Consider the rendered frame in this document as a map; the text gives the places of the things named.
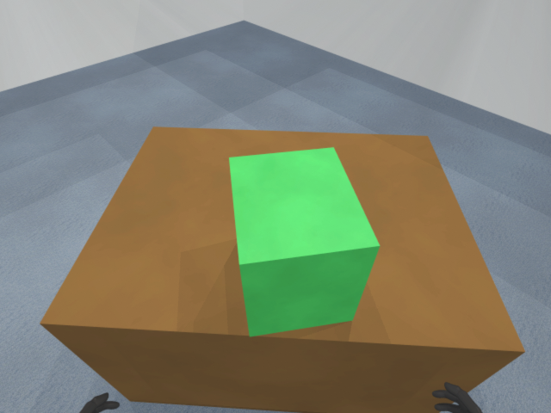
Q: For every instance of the pedestal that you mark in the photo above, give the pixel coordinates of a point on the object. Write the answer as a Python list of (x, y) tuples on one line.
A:
[(154, 302)]

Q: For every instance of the left robot hand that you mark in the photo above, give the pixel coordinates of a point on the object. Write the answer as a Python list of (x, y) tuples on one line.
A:
[(99, 403)]

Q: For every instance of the right robot hand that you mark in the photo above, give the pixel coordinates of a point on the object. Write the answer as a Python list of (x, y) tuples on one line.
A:
[(456, 394)]

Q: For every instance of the carton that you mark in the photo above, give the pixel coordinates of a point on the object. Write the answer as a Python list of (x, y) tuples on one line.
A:
[(305, 246)]

